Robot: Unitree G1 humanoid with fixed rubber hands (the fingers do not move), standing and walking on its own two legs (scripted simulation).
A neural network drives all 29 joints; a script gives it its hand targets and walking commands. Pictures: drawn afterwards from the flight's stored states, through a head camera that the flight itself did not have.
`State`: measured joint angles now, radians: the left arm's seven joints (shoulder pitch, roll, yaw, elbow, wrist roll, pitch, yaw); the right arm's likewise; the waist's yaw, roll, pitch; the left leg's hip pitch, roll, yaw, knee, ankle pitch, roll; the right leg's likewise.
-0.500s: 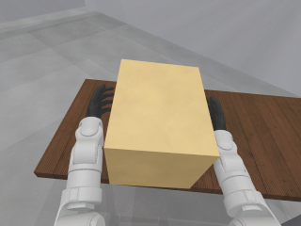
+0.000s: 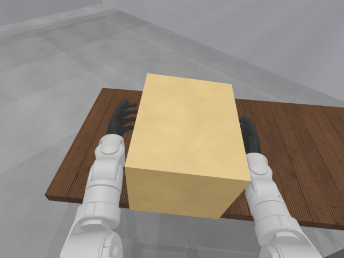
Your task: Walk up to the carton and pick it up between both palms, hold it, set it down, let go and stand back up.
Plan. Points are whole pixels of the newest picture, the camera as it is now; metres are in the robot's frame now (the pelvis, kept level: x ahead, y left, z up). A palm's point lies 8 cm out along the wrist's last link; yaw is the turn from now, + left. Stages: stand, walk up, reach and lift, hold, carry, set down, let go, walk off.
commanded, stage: set down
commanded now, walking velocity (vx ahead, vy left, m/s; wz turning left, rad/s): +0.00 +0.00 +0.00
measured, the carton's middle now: (182, 144) +0.39 -0.02 +0.05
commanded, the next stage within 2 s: none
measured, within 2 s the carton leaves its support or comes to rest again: rests again in 1.36 s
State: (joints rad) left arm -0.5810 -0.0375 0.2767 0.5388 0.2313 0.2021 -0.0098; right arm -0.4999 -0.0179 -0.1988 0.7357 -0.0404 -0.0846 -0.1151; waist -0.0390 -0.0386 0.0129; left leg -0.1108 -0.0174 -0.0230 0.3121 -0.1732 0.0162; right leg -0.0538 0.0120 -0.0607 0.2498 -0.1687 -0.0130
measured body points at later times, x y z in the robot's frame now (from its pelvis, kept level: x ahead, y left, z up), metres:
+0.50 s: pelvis +0.00 +0.00 +0.00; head +0.03 +0.01 +0.45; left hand +0.41 +0.13 +0.07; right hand +0.37 -0.19 +0.05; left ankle +0.00 +0.11 -0.75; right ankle -0.02 -0.11 -0.75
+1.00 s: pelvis +0.01 +0.00 +0.00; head +0.06 +0.01 +0.45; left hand +0.42 +0.13 +0.03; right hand +0.37 -0.20 +0.02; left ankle +0.00 +0.10 -0.75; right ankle -0.02 -0.11 -0.75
